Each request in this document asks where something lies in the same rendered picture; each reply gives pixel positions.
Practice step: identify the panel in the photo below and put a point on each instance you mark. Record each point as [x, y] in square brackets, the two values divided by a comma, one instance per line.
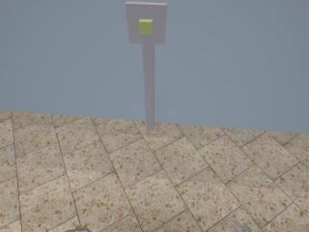
[157, 11]

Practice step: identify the button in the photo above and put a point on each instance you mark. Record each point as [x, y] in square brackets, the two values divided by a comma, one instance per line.
[145, 26]

